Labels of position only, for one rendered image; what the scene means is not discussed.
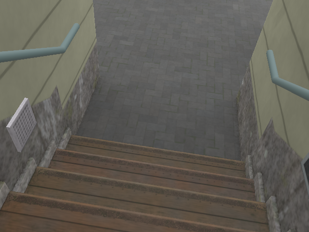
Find stairs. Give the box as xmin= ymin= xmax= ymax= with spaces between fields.
xmin=0 ymin=134 xmax=269 ymax=232

